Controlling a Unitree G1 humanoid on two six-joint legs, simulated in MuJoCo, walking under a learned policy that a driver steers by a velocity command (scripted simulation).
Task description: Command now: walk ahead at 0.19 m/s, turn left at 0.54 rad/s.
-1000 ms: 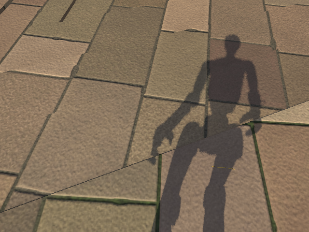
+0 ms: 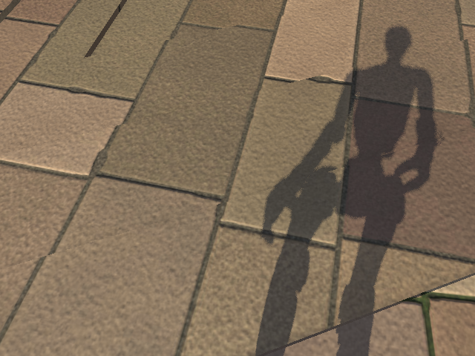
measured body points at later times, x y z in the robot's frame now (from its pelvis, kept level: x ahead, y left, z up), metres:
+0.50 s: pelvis +0.08 -0.03 +0.02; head +0.09 -0.03 +0.47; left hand +0.13 +0.25 -0.10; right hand +0.22 -0.27 -0.10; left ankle +0.10 +0.05 -0.71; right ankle +0.11 -0.15 -0.71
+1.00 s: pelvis +0.06 -0.02 +0.03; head +0.09 +0.01 +0.47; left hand +0.18 +0.27 -0.10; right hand +0.17 -0.30 -0.07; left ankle +0.06 +0.07 -0.71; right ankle +0.07 -0.14 -0.67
